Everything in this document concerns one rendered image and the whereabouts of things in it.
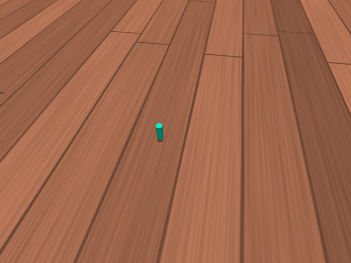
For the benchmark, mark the can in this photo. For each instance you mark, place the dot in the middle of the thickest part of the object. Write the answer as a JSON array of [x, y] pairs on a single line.
[[159, 130]]

